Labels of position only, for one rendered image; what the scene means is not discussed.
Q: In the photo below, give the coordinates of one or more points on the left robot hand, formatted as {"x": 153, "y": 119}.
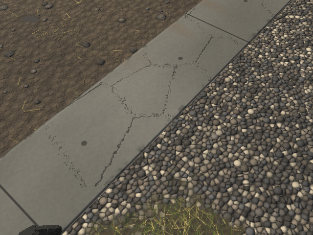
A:
{"x": 42, "y": 230}

